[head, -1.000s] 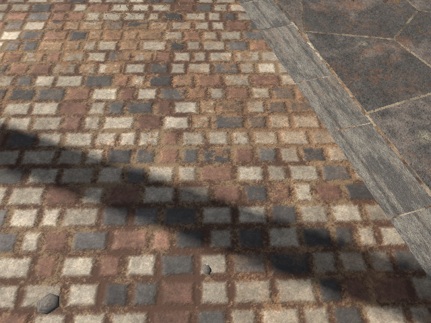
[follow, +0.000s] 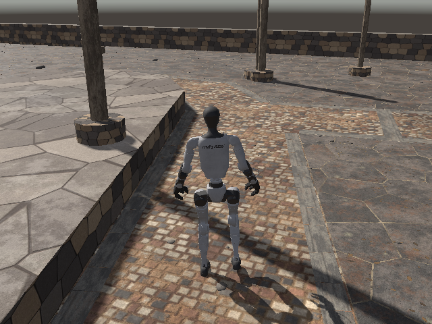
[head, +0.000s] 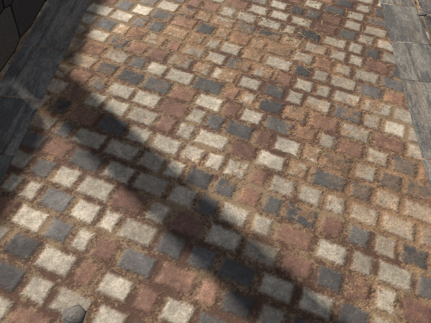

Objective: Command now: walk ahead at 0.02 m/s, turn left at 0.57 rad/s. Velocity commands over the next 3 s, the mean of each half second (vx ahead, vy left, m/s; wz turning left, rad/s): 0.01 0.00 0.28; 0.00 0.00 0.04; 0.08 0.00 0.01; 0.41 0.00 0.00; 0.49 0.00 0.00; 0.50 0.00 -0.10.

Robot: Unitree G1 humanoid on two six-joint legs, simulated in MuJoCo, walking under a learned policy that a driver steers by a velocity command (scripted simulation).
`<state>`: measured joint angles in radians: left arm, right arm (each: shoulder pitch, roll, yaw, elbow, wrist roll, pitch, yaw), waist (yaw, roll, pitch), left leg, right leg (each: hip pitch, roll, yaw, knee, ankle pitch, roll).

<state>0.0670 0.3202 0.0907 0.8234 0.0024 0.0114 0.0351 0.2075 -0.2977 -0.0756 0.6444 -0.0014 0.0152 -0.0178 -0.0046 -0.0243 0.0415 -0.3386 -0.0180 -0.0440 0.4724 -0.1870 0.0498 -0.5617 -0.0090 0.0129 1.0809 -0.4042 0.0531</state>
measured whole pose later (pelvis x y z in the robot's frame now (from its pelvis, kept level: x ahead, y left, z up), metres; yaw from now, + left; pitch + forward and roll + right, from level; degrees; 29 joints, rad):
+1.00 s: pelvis +0.00 -0.01 -0.01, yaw +7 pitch -2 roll +0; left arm 0.17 0.25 0.04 1.03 0.00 0.00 0.03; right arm 0.24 -0.22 -0.03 0.80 -0.01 0.00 -0.02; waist 0.02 0.01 0.04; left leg -0.19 -0.01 -0.04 0.53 -0.30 0.00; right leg -0.22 -0.04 0.02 0.51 -0.26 0.05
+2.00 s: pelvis +0.26 +0.04 -0.03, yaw +6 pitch +2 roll +0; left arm 0.47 0.24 0.03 1.07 -0.01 -0.06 0.01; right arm -0.03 -0.24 -0.04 0.80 0.02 -0.10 0.04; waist 0.06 -0.01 0.05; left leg -0.51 -0.01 0.06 0.60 -0.11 0.07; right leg 0.00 -0.03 0.03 0.75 -0.49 -0.01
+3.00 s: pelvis +0.83 +0.08 -0.01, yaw +3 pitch +2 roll -2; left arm 0.43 0.24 0.06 0.98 -0.02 -0.06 0.01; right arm -0.03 -0.24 -0.04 0.85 0.01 -0.10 0.03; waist 0.09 0.04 0.02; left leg -0.54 0.05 -0.03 0.48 0.02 0.02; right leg 0.05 0.04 0.01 0.26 -0.35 -0.02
